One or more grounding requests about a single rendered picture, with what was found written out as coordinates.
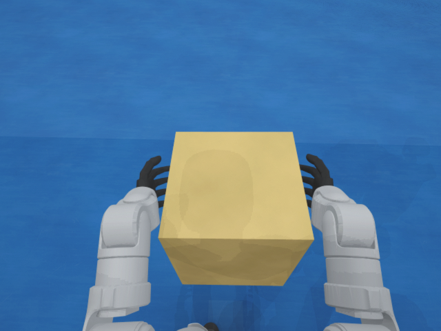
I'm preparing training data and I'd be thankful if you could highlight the left robot hand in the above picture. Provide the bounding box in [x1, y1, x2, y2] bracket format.
[136, 156, 170, 208]

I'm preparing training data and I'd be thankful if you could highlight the right robot hand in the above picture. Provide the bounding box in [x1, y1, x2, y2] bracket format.
[299, 154, 334, 208]

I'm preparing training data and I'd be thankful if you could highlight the left robot forearm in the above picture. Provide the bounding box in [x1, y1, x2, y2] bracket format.
[83, 187, 160, 331]

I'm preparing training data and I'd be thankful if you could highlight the right robot forearm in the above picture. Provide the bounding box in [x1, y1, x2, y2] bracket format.
[311, 185, 400, 331]

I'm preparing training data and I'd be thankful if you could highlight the carton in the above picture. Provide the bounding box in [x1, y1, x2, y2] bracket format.
[158, 132, 314, 286]

